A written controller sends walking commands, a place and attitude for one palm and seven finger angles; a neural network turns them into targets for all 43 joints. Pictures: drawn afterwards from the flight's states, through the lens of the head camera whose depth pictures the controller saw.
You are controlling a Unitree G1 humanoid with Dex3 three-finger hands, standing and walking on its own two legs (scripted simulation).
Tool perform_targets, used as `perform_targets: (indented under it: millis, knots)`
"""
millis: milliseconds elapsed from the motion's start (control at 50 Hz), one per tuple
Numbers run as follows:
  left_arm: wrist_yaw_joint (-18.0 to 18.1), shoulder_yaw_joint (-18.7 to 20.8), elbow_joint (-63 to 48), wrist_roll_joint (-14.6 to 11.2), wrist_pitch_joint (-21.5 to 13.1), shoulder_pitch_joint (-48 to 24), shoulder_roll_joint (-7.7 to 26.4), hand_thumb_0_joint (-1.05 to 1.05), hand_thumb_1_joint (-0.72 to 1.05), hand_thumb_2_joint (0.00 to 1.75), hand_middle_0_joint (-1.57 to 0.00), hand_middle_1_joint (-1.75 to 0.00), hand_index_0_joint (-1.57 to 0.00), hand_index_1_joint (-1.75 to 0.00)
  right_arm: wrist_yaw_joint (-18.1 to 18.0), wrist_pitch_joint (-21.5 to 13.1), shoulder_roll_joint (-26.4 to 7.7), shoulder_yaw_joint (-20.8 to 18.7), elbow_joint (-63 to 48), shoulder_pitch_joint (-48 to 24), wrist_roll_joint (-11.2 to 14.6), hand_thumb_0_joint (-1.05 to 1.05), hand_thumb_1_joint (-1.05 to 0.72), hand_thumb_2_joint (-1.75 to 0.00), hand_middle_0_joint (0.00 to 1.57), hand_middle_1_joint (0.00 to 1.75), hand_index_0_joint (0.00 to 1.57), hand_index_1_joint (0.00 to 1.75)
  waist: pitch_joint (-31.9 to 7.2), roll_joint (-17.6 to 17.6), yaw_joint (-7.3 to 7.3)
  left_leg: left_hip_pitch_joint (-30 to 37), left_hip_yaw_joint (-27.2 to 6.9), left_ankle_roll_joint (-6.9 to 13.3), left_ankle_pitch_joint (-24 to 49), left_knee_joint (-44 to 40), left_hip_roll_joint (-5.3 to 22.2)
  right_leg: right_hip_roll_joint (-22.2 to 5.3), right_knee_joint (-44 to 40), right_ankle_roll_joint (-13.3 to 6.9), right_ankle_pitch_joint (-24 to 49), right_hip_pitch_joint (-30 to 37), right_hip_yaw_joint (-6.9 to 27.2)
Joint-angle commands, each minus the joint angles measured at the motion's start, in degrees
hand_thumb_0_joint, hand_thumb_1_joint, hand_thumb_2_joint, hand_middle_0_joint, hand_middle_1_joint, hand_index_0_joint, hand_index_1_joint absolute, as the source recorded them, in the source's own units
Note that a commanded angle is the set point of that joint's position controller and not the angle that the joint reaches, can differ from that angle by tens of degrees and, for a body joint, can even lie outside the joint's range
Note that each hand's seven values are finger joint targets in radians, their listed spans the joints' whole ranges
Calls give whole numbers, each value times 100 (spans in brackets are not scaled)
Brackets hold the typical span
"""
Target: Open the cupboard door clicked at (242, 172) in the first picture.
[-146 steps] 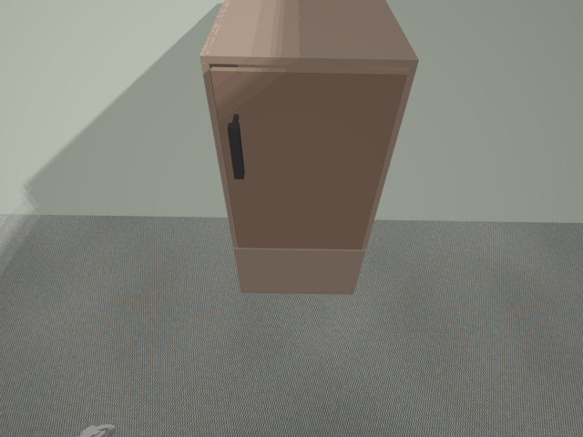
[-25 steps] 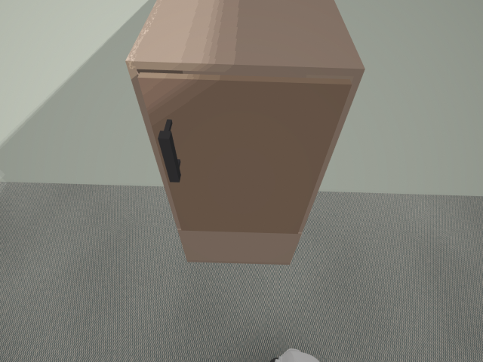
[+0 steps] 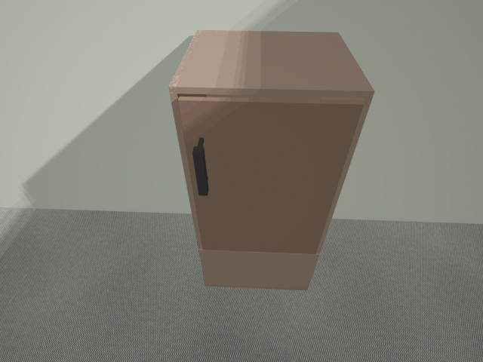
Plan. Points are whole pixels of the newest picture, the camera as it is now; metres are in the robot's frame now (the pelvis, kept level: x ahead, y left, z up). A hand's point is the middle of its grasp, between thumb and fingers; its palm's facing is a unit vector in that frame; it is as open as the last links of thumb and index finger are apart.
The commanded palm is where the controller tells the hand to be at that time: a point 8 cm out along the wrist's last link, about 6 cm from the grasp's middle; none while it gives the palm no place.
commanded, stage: come to a stop and stand still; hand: left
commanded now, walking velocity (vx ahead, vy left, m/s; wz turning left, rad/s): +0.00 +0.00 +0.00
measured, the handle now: (202, 166) +0.57 +0.14 -0.01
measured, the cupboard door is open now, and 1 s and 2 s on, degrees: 0 0 0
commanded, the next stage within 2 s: look again from close up in 0.36 s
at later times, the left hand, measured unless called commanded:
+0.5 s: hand out of the picture +0.00 +0.19 -0.15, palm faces +0.03 -0.98 -0.22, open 7.3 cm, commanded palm none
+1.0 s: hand out of the picture +0.05 +0.17 -0.15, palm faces +0.03 -0.98 -0.22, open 7.3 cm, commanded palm none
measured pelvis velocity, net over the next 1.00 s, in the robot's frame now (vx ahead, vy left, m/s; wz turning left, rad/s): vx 0.04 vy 0.00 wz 0.02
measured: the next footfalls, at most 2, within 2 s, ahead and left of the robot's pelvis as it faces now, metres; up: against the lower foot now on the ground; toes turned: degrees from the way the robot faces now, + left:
right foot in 0.04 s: +0.09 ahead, -0.11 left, +0.00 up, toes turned +0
left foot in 1.96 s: +0.03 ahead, +0.09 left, +0.00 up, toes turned +1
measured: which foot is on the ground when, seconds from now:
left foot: down 0.00-1.00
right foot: up 0.00-0.02, down 0.04-1.00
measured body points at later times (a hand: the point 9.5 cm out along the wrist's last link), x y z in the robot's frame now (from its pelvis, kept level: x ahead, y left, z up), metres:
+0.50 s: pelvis +0.00 +0.02 +0.02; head +0.00 +0.00 +0.47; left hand +0.00 +0.24 -0.13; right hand -0.02 -0.21 -0.15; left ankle +0.01 +0.09 -0.72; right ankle +0.05 -0.10 -0.72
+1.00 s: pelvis +0.04 +0.00 +0.02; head +0.05 -0.01 +0.47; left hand +0.05 +0.22 -0.13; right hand +0.05 -0.23 -0.14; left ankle +0.01 +0.09 -0.72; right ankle +0.05 -0.10 -0.72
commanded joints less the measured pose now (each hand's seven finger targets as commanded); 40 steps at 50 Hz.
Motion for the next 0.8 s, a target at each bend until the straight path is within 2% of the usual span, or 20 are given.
perform_targets:
  millis: [0, 20, 40, 60, 80, 100, 140, 160, 180, 220, 260, 300, 320, 360, 420, 540, 660, 780]
  knots:
    - [-27, 84, -385, 19, -329, 390, 544, 0, 90, 90, -20, -30, -20, -30, -23, -150, -618, -84, -491, -85, 56, 0, -90, -90, 20, 30, 20, 30, 798, -219, 105, -1154, -1119, 118, -1027, -1444, 685, -163, -2093, -250, 96, 693, 837]
    - [-27, 43, -425, 18, -388, 309, 629, 0, 90, 90, -20, -30, -20, -30, -9, -140, -562, -66, -454, 95, 82, 0, -90, -90, 20, 30, 20, 30, 691, -222, -84, -635, -901, -2, -780, -1257, 375, -507, -2526, -495, -492, 179, 1425]
    - [-37, 44, -456, 17, -410, 162, 738, 0, 90, 90, -20, -30, -20, -30, 12, -161, -504, -55, -382, 292, 75, 0, -90, -90, 20, 30, 20, 30, 479, -61, -244, -42, -870, -21, -603, -1265, 239, -566, -2705, -583, -975, -281, 1584]
    - [-28, 82, -453, 10, -462, 50, 755, 0, 90, 90, -20, -30, -20, -30, -6, -138, -504, -68, -289, 445, 74, 0, -90, -90, 20, 30, 20, 30, 205, -762, -323, 297, -788, -7, -355, -1074, 290, -484, -2738, -515, -944, -266, 1493]
    - [-14, 57, -452, -7, -469, -67, 706, 0, 90, 90, -20, -30, -20, -30, -8, -143, -525, -63, -186, 602, 84, 0, -90, -90, 20, 30, 20, 30, 192, -1202, -370, 348, -790, 4, -329, -1057, 321, -503, -2835, -474, -1087, -274, 1401]
    - [-6, 44, -443, -13, -458, -104, 632, 0, 90, 90, -20, -30, -20, -30, -5, -159, -533, -60, -103, 685, 77, 0, -90, -90, 20, 30, 20, 30, 302, -1123, -389, 410, -821, 9, -286, -1171, 345, -469, -2839, -438, -1100, -400, 1303]
    - [-4, 42, -389, -16, -434, -6, 532, 0, 90, 90, -20, -30, -20, -30, -8, -213, -516, -53, 11, 699, 51, 0, -90, -90, 20, 30, 20, 30, 422, -510, -330, 205, -1072, 52, -490, -1705, 520, -267, -2620, -337, -730, -248, 1046]
    - [-6, 35, -337, -17, -434, 92, 510, 0, 90, 90, -20, -30, -20, -30, -12, -266, -524, -35, 49, 636, 49, 0, -90, -90, 20, 30, 20, 30, 357, 110, -246, 28, -1264, 79, -630, -2091, 672, -150, -2345, -302, -212, 106, 824]
    - [-9, 34, -252, -18, -428, 225, 485, 0, 90, 90, -20, -30, -20, -30, -21, -291, -555, -19, 82, 496, 49, 0, -90, -90, 20, 30, 20, 30, 405, 338, -129, -267, -1424, 105, -877, -2361, 799, -70, -2148, -267, 190, 435, 645]
    - [-17, 6, -44, -2, -431, 425, 414, 0, 90, 90, -20, -30, -20, -30, -33, -309, -591, 6, 151, 349, 61, 0, -90, -90, 20, 30, 20, 30, 460, 278, -6, -542, -1439, 117, -1018, -2526, 824, -58, -2102, -254, 458, 775, 569]
    - [-18, -2, 76, 1, -438, 451, 409, 0, 90, 90, -20, -30, -20, -30, -38, -317, -566, 39, 268, 403, 63, 0, -90, -90, 20, 30, 20, 30, 479, 196, 13, -559, -1421, 102, -979, -2577, 773, -94, -2149, -264, 470, 884, 585]
    - [-15, -18, 166, -8, -439, 442, 381, 0, 90, 90, -20, -30, -20, -30, -46, -309, -558, 54, 403, 486, 65, 0, -90, -90, 20, 30, 20, 30, 508, -5, -12, -574, -1395, 89, -984, -2559, 758, -134, -2216, -263, 392, 919, 638]
    - [-15, -27, 218, -11, -439, 450, 349, 0, 90, 90, -20, -30, -20, -30, -49, -309, -566, 60, 476, 502, 61, 0, -90, -90, 20, 30, 20, 30, 547, 61, -8, -550, -1371, 81, -979, -2575, 752, -151, -2242, -263, 375, 886, 635]
    - [-5, -36, 287, -3, -455, 442, 356, 0, 90, 90, -20, -30, -20, -30, -46, -309, -520, 75, 579, 561, 70, 0, -90, -90, 20, 30, 20, 30, 570, -119, -17, -518, -1316, 77, -870, -2495, 721, -193, -2317, -267, 379, 921, 679]
    - [0, -56, 376, -25, -475, 389, 306, 0, 90, 90, -20, -30, -20, -30, -59, -326, -469, 104, 734, 651, 70, 0, -90, -90, 20, 30, 20, 30, 562, -100, -49, -444, -1258, 51, -699, -2441, 686, -250, -2388, -280, 382, 926, 738]
    - [10, -98, 559, -57, -528, 336, 264, 0, 90, 90, -20, -30, -20, -30, -83, -384, -357, 165, 977, 768, 87, 0, -90, -90, 20, 30, 20, 30, 465, -3, -83, -149, -1064, 10, 2, -2241, 648, -330, -2478, -298, 845, 1030, 801]
    - [35, -118, 665, -63, -574, 283, 276, 0, 90, 90, -20, -30, -20, -30, -105, -435, -275, 194, 1146, 799, 110, 0, -90, -90, 20, 30, 20, 30, 304, -173, -110, 195, -879, -31, 965, -1981, 639, -396, -2466, -293, 1579, 1196, 834]
    - [42, -124, 725, -71, -575, 252, 296, 0, 90, 90, -20, -30, -20, -30, -128, -451, -266, 204, 1248, 715, 110, 0, -90, -90, 20, 30, 20, 30, 280, -86, -105, 377, -817, -55, 1340, -1931, 673, -403, -2440, -278, 1905, 1269, 801]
